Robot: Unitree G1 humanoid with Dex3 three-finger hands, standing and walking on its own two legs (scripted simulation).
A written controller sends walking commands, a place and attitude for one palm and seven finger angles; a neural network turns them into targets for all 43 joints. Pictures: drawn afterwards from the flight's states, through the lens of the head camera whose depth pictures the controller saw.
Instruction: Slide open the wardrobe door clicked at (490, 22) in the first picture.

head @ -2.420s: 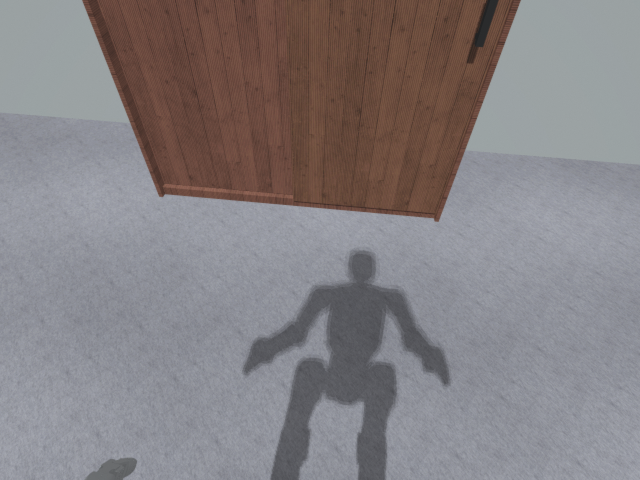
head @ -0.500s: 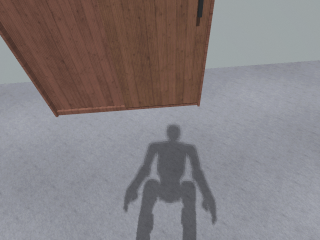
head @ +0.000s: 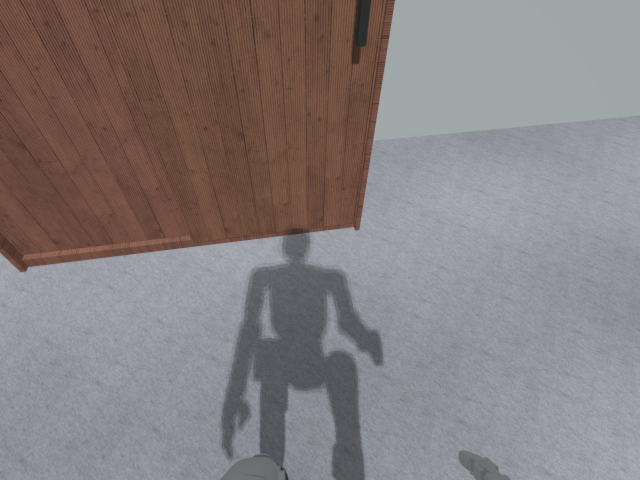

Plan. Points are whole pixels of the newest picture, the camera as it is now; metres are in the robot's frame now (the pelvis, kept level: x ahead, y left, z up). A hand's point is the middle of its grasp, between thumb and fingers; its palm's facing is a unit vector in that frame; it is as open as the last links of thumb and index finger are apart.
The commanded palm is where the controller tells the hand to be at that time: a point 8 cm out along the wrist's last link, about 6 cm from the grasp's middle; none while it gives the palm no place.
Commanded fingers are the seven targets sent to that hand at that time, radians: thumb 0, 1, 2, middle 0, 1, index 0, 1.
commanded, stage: walk to a spot facing it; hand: right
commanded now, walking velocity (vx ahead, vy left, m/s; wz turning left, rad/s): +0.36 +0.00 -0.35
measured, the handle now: (361, 9) +1.06 +0.02 +0.10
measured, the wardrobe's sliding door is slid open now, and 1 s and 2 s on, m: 0.00 0.00 0.00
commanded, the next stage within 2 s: turn to face it in 0.30 s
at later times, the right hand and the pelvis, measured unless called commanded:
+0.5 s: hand out of the picture +0.15 -0.24 -0.17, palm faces +0.24 +0.95 -0.20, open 7.3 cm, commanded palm none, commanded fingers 0.00 -0.90 -0.90 0.20 0.30 0.20 0.30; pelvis +0.22 -0.05 +0.01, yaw -9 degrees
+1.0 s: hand (478, 333) +0.39 -0.23 -0.14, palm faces +0.00 +0.97 -0.25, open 7.3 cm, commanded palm none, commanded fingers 0.00 -0.90 -0.90 0.20 0.30 0.20 0.30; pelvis +0.32 -0.04 +0.02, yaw +4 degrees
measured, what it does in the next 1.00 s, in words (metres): walks ahead: right foot, then left foot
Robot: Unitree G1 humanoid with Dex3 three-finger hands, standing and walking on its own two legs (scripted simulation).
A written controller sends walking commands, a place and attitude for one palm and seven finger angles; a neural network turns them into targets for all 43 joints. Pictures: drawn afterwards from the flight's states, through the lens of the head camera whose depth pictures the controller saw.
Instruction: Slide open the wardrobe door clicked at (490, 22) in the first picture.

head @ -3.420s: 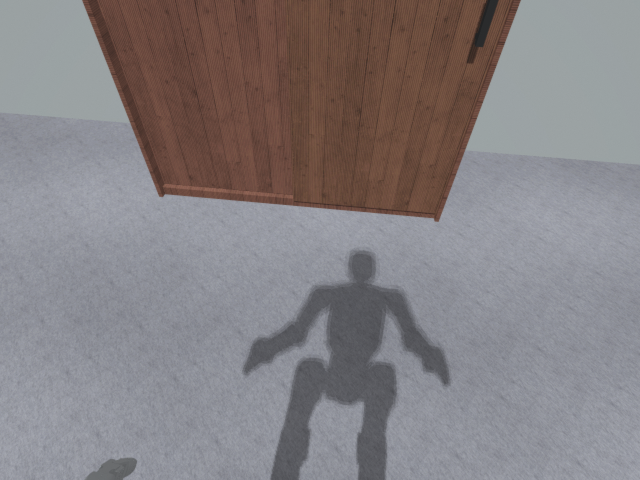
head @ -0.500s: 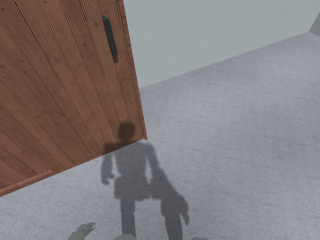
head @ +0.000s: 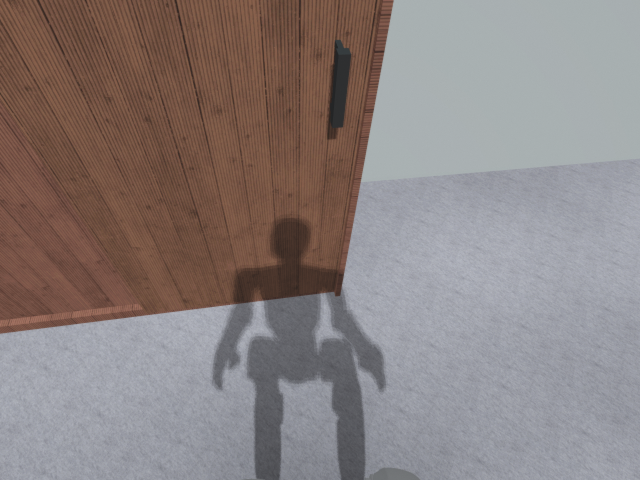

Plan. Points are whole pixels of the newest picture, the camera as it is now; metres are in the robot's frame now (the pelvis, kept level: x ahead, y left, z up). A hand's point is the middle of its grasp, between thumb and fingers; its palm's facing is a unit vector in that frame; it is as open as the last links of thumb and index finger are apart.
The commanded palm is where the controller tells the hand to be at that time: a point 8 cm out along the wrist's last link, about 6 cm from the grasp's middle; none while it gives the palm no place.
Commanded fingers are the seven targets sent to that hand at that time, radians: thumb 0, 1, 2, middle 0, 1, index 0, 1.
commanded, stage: turn to face it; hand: right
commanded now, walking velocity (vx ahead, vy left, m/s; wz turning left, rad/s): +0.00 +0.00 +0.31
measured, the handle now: (337, 84) +0.74 +0.01 +0.09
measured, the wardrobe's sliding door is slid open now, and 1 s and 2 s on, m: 0.00 0.00 0.00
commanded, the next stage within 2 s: take the last steps up to it in 0.20 s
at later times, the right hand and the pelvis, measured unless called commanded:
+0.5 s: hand out of the picture +0.13 -0.23 -0.16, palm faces -0.17 +0.97 -0.19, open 7.4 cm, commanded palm none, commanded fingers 0.00 -0.90 -0.90 0.20 0.30 0.20 0.30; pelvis +0.02 -0.05 +0.01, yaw +11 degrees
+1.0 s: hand out of the picture +0.10 -0.18 -0.18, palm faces -0.12 +0.98 -0.16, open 7.3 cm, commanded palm none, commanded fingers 0.00 -0.90 -0.90 0.20 0.30 0.20 0.30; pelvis +0.14 +0.00 +0.00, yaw +11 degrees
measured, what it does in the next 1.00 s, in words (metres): walks ahead: right foot, then left foot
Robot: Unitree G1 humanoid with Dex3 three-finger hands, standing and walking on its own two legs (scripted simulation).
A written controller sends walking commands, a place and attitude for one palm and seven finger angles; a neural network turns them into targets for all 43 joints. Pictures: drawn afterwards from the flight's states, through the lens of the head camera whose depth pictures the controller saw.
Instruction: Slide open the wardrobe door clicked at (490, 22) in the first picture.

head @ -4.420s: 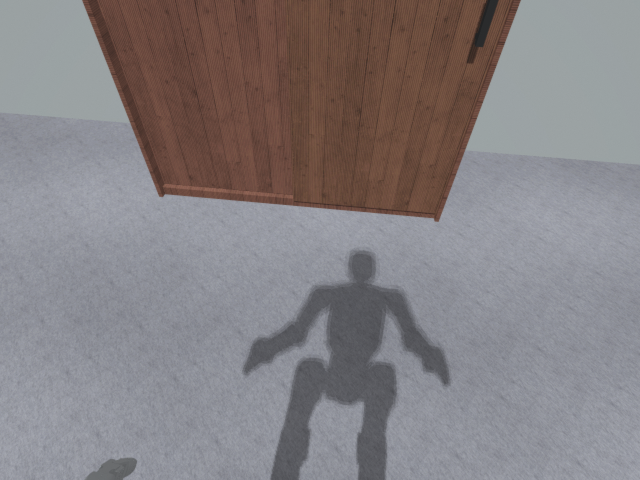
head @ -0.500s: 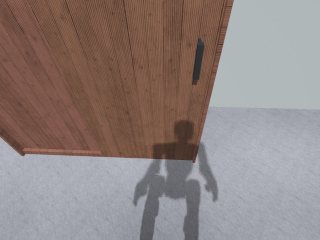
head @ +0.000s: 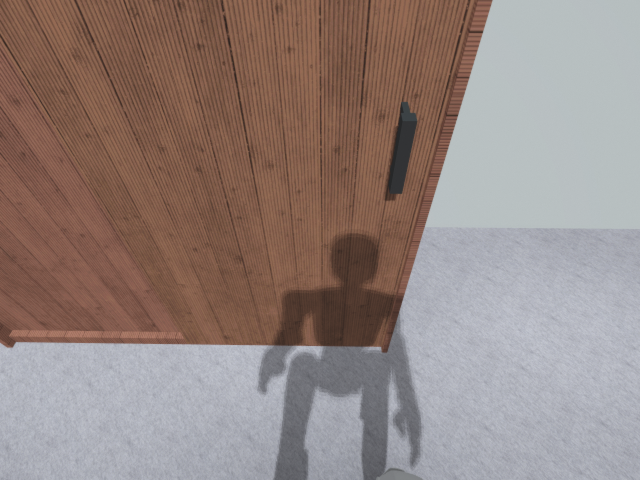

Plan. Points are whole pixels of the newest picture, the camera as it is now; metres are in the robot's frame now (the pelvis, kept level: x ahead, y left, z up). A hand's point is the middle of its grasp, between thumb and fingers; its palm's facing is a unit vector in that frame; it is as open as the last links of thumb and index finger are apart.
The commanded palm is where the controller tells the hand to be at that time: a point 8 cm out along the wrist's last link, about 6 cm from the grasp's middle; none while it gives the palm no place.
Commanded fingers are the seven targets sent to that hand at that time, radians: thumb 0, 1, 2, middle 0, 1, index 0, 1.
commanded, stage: take the last steps up to it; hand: right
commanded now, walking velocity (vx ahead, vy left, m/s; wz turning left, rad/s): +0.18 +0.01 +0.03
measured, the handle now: (400, 148) +0.59 -0.10 +0.09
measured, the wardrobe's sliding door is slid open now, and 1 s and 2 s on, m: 0.00 0.00 0.00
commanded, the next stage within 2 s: come to a stop and stand still in 0.10 s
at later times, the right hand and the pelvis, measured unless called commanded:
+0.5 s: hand out of the picture +0.16 -0.17 -0.16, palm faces +0.00 +0.97 -0.25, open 7.3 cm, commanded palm none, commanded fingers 0.00 -0.90 -0.90 0.20 0.30 0.20 0.30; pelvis +0.10 +0.02 +0.00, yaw +1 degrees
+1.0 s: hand out of the picture +0.08 -0.23 -0.17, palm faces +0.05 +0.98 -0.21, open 7.4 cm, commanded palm none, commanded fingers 0.00 -0.90 -0.90 0.20 0.30 0.20 0.30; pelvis +0.05 -0.04 +0.01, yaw +1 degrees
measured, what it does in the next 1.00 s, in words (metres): steps on the spot: right foot, then left foot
